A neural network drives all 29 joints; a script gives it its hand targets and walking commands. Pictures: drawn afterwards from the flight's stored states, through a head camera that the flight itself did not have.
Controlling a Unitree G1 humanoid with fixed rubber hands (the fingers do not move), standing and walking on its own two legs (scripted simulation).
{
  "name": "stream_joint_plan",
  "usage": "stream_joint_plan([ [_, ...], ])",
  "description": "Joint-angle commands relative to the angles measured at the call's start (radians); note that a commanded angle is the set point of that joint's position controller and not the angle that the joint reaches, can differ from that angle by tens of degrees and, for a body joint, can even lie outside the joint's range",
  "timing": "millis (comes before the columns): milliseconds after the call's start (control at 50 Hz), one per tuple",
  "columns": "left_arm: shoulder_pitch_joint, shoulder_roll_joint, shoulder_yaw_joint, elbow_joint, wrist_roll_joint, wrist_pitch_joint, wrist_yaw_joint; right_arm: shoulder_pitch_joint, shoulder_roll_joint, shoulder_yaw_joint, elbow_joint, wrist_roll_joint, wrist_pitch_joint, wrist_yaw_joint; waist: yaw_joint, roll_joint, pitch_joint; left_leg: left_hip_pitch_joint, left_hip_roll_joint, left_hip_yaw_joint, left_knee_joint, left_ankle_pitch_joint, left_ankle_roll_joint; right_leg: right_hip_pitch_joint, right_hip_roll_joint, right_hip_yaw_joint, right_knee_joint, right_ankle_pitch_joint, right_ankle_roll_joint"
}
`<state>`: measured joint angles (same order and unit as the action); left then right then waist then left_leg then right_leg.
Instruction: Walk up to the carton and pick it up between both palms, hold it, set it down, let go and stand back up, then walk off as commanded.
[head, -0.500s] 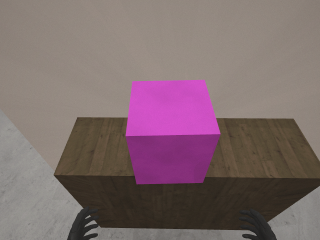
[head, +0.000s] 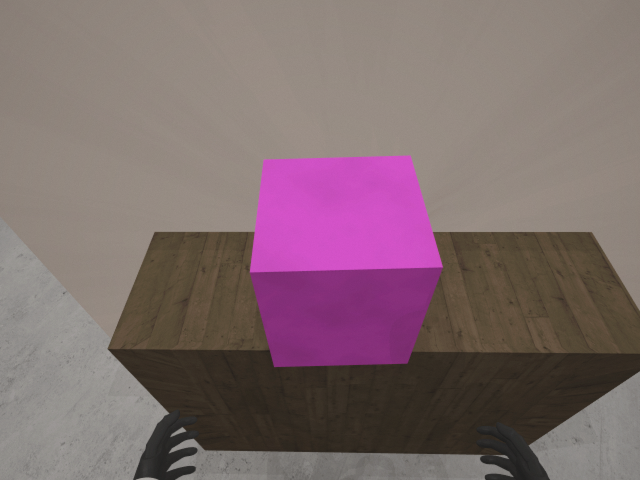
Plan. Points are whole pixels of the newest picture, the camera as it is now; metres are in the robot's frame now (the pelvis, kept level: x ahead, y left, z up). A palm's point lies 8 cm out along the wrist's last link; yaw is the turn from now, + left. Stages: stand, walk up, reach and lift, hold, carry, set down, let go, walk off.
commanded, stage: let go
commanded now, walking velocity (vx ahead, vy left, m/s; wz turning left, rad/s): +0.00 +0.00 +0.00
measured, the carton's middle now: (339, 266) +0.41 -0.01 +0.01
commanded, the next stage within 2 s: stand in 0.12 s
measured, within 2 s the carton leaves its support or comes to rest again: neither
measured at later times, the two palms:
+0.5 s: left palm out of the picture +0.12 +0.29 -0.09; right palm out of the picture +0.12 -0.27 -0.09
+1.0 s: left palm out of the picture +0.10 +0.30 -0.10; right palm out of the picture +0.10 -0.27 -0.10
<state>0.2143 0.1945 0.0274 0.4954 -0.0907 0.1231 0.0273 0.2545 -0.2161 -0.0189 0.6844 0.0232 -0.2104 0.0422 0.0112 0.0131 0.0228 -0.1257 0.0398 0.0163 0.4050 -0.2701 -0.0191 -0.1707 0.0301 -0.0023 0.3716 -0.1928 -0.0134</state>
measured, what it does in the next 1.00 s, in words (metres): stands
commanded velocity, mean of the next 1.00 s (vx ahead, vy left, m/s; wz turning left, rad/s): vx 0.00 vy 0.00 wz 0.00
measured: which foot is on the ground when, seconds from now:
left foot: down 0.00-1.00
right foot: down 0.00-1.00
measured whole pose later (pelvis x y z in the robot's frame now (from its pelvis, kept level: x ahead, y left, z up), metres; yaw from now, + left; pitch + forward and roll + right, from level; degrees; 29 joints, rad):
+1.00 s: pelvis +0.00 +0.00 +0.00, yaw +0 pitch -1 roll +0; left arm 0.19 0.36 0.03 0.87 -0.08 -0.03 0.01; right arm 0.24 -0.30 -0.03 0.79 -0.02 -0.04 0.02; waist 0.01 0.01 0.01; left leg -0.13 0.04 0.02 0.41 -0.27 -0.02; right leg -0.18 0.03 0.00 0.40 -0.21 -0.01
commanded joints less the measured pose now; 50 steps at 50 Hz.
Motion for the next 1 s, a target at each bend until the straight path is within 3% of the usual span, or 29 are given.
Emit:
stream_joint_plan([
  [0,-0.082,0.112,0.017,-0.098,0.113,-0.02,-0.009,-0.135,-0.066,-0.051,-0.026,-0.017,-0.051,-0.018,0.0,0.023,-0.051,0.052,-0.04,0.047,-0.05,0.238,-0.013,0.093,-0.005,-0.012,-0.042,0.181,-0.018],
  [100,-0.059,0.103,0.022,-0.039,0.112,-0.011,-0.022,-0.151,-0.082,-0.047,-0.031,-0.047,-0.041,-0.029,-0.005,-0.035,-0.003,-0.005,-0.036,0.039,-0.057,0.23,-0.004,0.149,-0.006,-0.013,-0.04,0.2,-0.011],
  [120,-0.029,0.336,0.11,-0.013,0.158,-0.083,0.005,-0.009,-0.279,-0.082,-0.01,-0.082,0.048,-0.054,0.041,-0.065,-0.115,-0.058,0.059,-0.061,0.023,0.424,0.016,0.119,-0.103,0.06,0.083,0.331,-0.024],
  [140,-0.014,0.315,0.094,0.021,0.152,-0.106,0.012,-0.046,-0.268,-0.086,-0.029,-0.08,0.084,-0.058,0.038,-0.036,-0.128,-0.041,0.067,-0.06,0.024,0.358,0.032,0.079,-0.122,0.095,0.09,0.305,-0.042],
  [180,-0.067,0.26,0.079,0.031,0.156,-0.125,-0.008,-0.029,-0.304,-0.097,-0.031,-0.079,0.121,-0.063,0.015,-0.068,-0.141,-0.046,0.067,-0.057,0.004,0.264,0.035,0.065,-0.106,0.067,0.075,0.217,-0.025],
  [200,-0.06,0.263,0.08,0.034,0.152,-0.128,-0.013,-0.039,-0.28,-0.091,-0.042,-0.062,0.129,-0.059,0.018,-0.033,-0.073,-0.096,0.064,-0.074,-0.001,0.208,0.042,0.039,-0.106,0.08,0.072,0.187,-0.045],
  [220,-0.021,0.248,0.064,0.059,0.131,-0.131,-0.018,-0.063,-0.28,-0.086,-0.045,-0.068,0.133,-0.046,0.033,-0.022,-0.125,-0.049,0.055,-0.055,-0.012,0.177,0.035,0.066,-0.103,0.082,0.044,0.176,-0.024],
  [240,-0.044,0.262,0.068,0.069,0.139,-0.141,-0.018,-0.016,-0.268,-0.074,-0.047,-0.068,0.132,-0.046,0.005,0.014,-0.097,-0.085,0.045,-0.048,-0.027,0.177,0.041,0.081,-0.124,0.093,0.052,0.197,-0.027],
  [260,-0.026,0.276,0.057,0.083,0.141,-0.153,-0.018,-0.023,-0.264,-0.065,-0.021,-0.063,0.135,-0.046,0.033,0.049,-0.065,-0.071,0.053,-0.05,-0.015,0.12,0.049,0.049,-0.125,0.122,0.033,0.195,-0.03],
  [280,-0.075,0.294,0.058,0.104,0.147,-0.146,-0.016,-0.015,-0.256,-0.068,-0.026,-0.065,0.145,-0.039,-0.021,-0.01,-0.055,-0.063,0.042,-0.058,-0.032,0.066,0.044,0.004,-0.135,0.104,0.027,0.152,-0.038],
  [300,-0.067,0.303,0.061,0.11,0.138,-0.15,-0.016,0.005,-0.252,-0.061,-0.027,-0.055,0.149,-0.043,-0.012,-0.068,-0.052,-0.037,0.056,-0.059,-0.029,0.122,0.047,-0.019,-0.105,0.088,0.007,0.121,-0.019],
  [380,-0.079,0.318,0.046,0.167,0.136,-0.168,-0.029,-0.029,-0.289,-0.065,0.007,-0.056,0.156,-0.043,0.016,0.04,-0.074,-0.078,0.056,-0.072,-0.015,0.11,0.065,0.045,-0.123,0.099,0.028,0.131,-0.028],
  [400,-0.06,0.301,0.04,0.171,0.14,-0.168,-0.03,-0.034,-0.286,-0.068,-0.028,-0.056,0.155,-0.043,-0.009,0.051,-0.1,-0.04,0.058,-0.075,-0.038,0.102,0.067,0.049,-0.13,0.124,0.018,0.129,-0.024],
  [420,-0.078,0.339,0.044,0.197,0.143,-0.164,-0.031,-0.061,-0.29,-0.066,-0.016,-0.057,0.159,-0.044,-0.003,-0.044,-0.063,-0.063,0.065,-0.086,-0.044,0.114,0.057,0.043,-0.113,0.091,0.019,0.146,-0.025],
  [520,-0.052,0.331,0.043,0.229,0.145,-0.179,-0.026,-0.038,-0.3,-0.07,-0.004,-0.055,0.161,-0.039,-0.004,0.055,-0.095,-0.005,0.064,-0.072,-0.011,0.17,0.058,0.042,-0.121,0.101,0.023,0.192,-0.025],
  [600,-0.058,0.378,0.053,0.273,0.136,-0.18,-0.027,-0.023,-0.306,-0.065,0.021,-0.049,0.168,-0.04,0.0,0.033,-0.134,-0.039,0.073,-0.078,-0.03,0.221,0.065,0.136,-0.152,0.129,0.048,0.298,-0.038],
  [640,-0.059,0.361,0.039,0.266,0.139,-0.176,-0.021,-0.031,-0.306,-0.062,0.017,-0.042,0.174,-0.044,0.011,0.008,-0.152,0.02,0.071,-0.067,-0.019,0.221,0.057,0.096,-0.133,0.109,0.024,0.243,-0.028],
  [680,-0.081,0.362,0.036,0.286,0.15,-0.176,-0.023,-0.031,-0.322,-0.07,0.022,-0.045,0.17,-0.046,-0.025,-0.004,-0.093,-0.018,0.067,-0.07,-0.039,0.184,0.054,0.069,-0.133,0.104,0.024,0.258,-0.031],
  [700,-0.096,0.343,0.04,0.278,0.14,-0.175,-0.021,-0.052,-0.307,-0.064,0.009,-0.047,0.172,-0.049,-0.016,0.058,-0.107,-0.045,0.056,-0.057,-0.028,0.172,0.061,0.07,-0.124,0.124,0.022,0.253,-0.027],
  [740,-0.053,0.37,0.043,0.297,0.137,-0.183,-0.021,-0.037,-0.314,-0.063,0.05,-0.047,0.169,-0.039,0.003,-0.02,-0.121,0.011,0.074,-0.078,-0.017,0.253,0.053,0.08,-0.133,0.11,0.033,0.285,-0.03],
  [760,-0.047,0.366,0.045,0.319,0.139,-0.176,-0.023,-0.035,-0.326,-0.069,0.057,-0.043,0.174,-0.048,-0.008,0.028,-0.092,0.013,0.065,-0.072,-0.017,0.246,0.059,0.079,-0.125,0.12,0.019,0.273,-0.026],
  [780,-0.063,0.353,0.032,0.297,0.136,-0.174,-0.021,-0.026,-0.308,-0.065,0.041,-0.036,0.172,-0.052,-0.025,0.004,-0.093,0.015,0.08,-0.074,-0.032,0.245,0.065,0.042,-0.136,0.113,0.005,0.254,-0.023],
  [800,-0.052,0.353,0.04,0.308,0.134,-0.173,-0.026,-0.009,-0.321,-0.065,0.056,-0.052,0.171,-0.051,-0.012,0.065,-0.116,-0.002,0.063,-0.07,-0.029,0.235,0.05,0.094,-0.134,0.107,0.019,0.225,-0.022],
  [820,-0.057,0.372,0.047,0.325,0.132,-0.172,-0.025,-0.054,-0.307,-0.062,0.042,-0.045,0.171,-0.053,0.002,-0.014,-0.083,0.002,0.066,-0.066,-0.046,0.248,0.053,0.089,-0.12,0.097,0.011,0.242,-0.022],
  [840,-0.071,0.327,0.028,0.315,0.125,-0.171,-0.026,-0.064,-0.321,-0.067,0.042,-0.044,0.17,-0.048,0.0,0.043,-0.097,-0.01,0.081,-0.077,-0.032,0.242,0.054,0.086,-0.14,0.114,0.009,0.295,-0.036],
  [880,-0.065,0.369,0.037,0.324,0.131,-0.184,-0.026,-0.02,-0.313,-0.062,0.068,-0.04,0.17,-0.043,0.001,-0.016,-0.118,-0.016,0.072,-0.079,-0.05,0.23,0.054,0.109,-0.145,0.112,0.033,0.284,-0.035],
  [900,-0.074,0.34,0.02,0.328,0.124,-0.179,-0.029,-0.047,-0.317,-0.07,0.065,-0.052,0.172,-0.041,-0.007,0.063,-0.115,-0.007,0.069,-0.074,-0.061,0.229,0.059,0.106,-0.144,0.125,0.009,0.263,-0.033],
  [960,-0.086,0.351,0.032,0.333,0.123,-0.174,-0.029,-0.053,-0.312,-0.063,0.096,-0.048,0.167,-0.047,0.007,0.023,-0.101,-0.006,0.084,-0.089,-0.05,0.228,0.06,0.101,-0.144,0.119,0.0,0.297,-0.045],
  [980,-0.089,0.359,0.034,0.329,0.133,-0.176,-0.024,-0.029,-0.318,-0.059,0.097,-0.046,0.169,-0.044,0.005,-0.041,-0.093,0.019,0.081,-0.094,-0.046,0.234,0.059,0.079,-0.135,0.105,0.017,0.286,-0.038],
])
